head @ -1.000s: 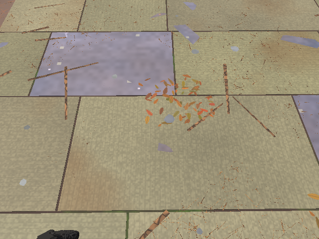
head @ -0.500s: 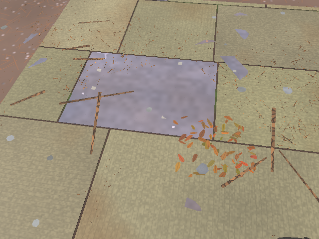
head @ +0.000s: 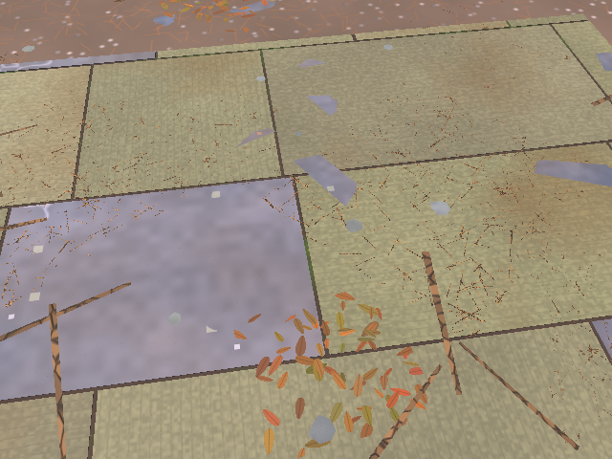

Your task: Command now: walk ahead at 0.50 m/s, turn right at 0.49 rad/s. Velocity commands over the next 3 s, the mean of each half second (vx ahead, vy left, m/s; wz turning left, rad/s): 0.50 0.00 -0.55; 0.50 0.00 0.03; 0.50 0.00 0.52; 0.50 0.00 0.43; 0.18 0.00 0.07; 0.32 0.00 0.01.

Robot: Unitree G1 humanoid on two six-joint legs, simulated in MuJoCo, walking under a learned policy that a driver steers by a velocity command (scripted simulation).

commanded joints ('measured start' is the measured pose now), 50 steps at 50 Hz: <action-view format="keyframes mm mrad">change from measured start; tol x32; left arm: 1 -133 35 -1 -115 0 -14 -21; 34 370 41 10 -102 3 -22 39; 50 -161 71 1 -226 11 -81 11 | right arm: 1 9 -174 -43 -36 14 8 -11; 27 -386 -115 -11 -252 17 -28 24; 34 87 -296 -74 -118 -3 -35 41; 50 75 -189 -42 -132 42 36 -9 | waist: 1 -22 67 70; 10 172 -117 -393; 31 75 -99 -46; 34 32 381 -350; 50 -11 136 -30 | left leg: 1 12 317 -49 -51 411 120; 7 27 300 28 454 986 44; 8 -195 254 29 744 723 -1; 9 -661 41 -43 1094 -252 -66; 10 -788 6 -288 1219 -361 -51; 23 -568 78 -253 421 320 -110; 32 -272 70 -245 257 231 40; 34 274 395 -908 163 20 294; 50 -271 176 -560 54 150 164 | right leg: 1 -33 6 -48 -80 -3 -21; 7 396 168 -166 -160 -193 -144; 10 1100 -223 798 -420 -409 -431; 18 490 -36 265 -518 85 -294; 32 611 11 256 -141 206 -139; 34 106 224 78 458 -508 -16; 36 -90 122 109 562 -507 -21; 50 270 130 26 -201 -50 62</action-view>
